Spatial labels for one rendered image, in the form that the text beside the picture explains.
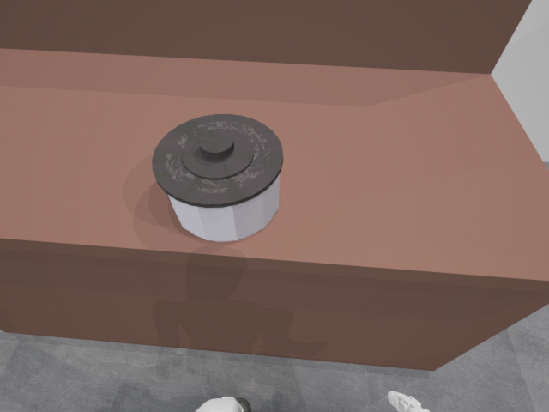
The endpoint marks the robot right hand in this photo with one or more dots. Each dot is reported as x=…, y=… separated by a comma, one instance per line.
x=404, y=403

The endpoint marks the pot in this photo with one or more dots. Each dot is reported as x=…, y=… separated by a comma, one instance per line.
x=232, y=222

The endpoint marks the lid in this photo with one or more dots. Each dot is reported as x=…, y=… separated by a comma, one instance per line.
x=185, y=174

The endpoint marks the table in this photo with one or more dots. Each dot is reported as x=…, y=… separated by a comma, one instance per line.
x=413, y=219

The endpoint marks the knob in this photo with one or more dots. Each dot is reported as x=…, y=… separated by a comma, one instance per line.
x=216, y=144

